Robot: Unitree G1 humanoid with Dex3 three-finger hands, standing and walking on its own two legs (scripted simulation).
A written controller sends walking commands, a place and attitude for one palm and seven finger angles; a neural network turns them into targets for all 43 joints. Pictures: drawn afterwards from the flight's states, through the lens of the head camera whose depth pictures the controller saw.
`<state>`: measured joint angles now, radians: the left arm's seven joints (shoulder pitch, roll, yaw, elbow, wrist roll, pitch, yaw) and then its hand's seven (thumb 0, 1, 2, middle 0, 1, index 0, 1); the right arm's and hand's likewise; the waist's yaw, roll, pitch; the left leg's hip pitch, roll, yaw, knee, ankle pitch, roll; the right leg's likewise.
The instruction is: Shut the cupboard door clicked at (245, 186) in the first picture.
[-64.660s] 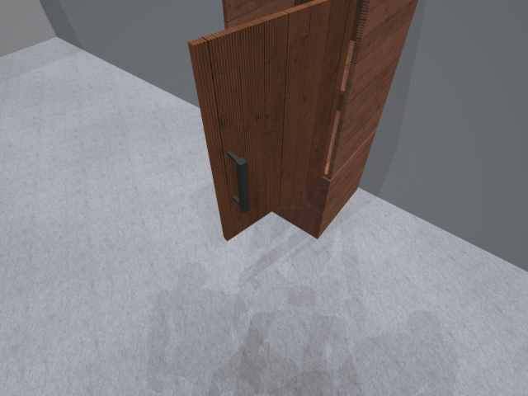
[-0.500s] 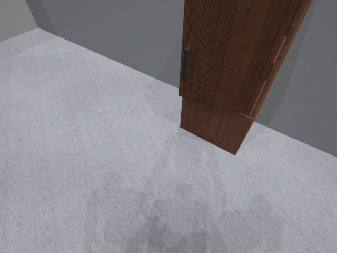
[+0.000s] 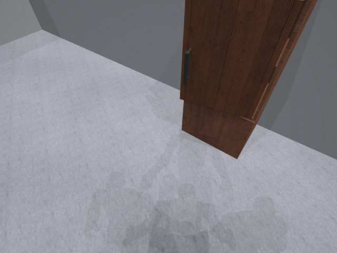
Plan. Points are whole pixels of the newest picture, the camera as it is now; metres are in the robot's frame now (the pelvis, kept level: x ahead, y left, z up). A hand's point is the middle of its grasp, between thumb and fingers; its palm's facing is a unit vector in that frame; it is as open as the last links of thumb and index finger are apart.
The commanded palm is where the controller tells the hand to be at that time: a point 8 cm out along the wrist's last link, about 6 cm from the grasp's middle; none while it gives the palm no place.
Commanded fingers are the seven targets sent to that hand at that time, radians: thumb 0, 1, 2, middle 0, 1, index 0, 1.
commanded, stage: walk to a spot facing it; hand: left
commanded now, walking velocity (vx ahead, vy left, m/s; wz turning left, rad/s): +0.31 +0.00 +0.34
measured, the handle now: (187, 66) +0.97 -0.05 -0.10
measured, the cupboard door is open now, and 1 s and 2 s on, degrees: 12 12 12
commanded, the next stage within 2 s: turn to face it in 0.36 s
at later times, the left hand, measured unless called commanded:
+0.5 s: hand out of the picture +0.08 +0.21 -0.19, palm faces +0.14 -0.98 -0.17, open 7.4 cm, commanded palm none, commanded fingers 0.00 0.90 0.90 -0.20 -0.30 -0.20 -0.30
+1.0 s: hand (111, 207) +0.28 +0.20 -0.18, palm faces +0.01 -0.98 -0.20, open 7.3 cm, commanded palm none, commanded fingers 0.00 0.90 0.90 -0.20 -0.30 -0.20 -0.30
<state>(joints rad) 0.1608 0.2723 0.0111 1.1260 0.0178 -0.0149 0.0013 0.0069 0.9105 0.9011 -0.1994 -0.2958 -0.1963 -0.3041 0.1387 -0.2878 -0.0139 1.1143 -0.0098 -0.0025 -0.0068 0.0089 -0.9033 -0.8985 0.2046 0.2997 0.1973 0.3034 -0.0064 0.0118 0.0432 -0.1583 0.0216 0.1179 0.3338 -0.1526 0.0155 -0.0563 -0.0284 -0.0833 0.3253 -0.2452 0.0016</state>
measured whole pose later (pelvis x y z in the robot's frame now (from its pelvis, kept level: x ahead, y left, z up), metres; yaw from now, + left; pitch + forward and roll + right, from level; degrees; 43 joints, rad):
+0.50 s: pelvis +0.11 +0.03 -0.01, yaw +7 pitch -1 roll +1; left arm 0.27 0.16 0.04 1.10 0.02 0.00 -0.01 0.01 0.91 0.90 -0.20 -0.30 -0.19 -0.30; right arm 0.36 -0.12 -0.01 1.09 -0.02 -0.05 -0.03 0.01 -0.90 -0.90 0.20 0.30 0.20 0.30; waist -0.02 -0.02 0.10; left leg -0.18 -0.02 0.10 0.49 -0.30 0.05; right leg -0.43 -0.09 -0.05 1.05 -0.37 0.01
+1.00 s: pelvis +0.22 +0.02 -0.01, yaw -4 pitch +1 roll +0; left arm 0.20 0.16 0.08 0.98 0.04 0.03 0.00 0.01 0.92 0.90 -0.20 -0.30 -0.20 -0.30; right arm 0.09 -0.21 -0.06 0.92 0.00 0.02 -0.03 0.01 -0.91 -0.90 0.20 0.30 0.19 0.30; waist 0.04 0.00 0.09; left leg -0.39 0.04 0.00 0.81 -0.43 -0.04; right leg -0.35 0.07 0.04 0.50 -0.16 -0.04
